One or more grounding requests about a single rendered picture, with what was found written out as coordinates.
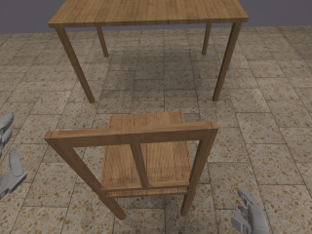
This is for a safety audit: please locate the chair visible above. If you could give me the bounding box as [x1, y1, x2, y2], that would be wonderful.
[44, 111, 219, 220]

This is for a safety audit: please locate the robot right hand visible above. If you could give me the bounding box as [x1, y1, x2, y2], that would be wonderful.
[231, 188, 270, 234]

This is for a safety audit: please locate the robot left hand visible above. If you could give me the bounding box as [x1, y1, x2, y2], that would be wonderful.
[0, 112, 27, 200]

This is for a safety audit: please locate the table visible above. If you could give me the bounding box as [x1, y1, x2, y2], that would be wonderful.
[48, 0, 249, 103]

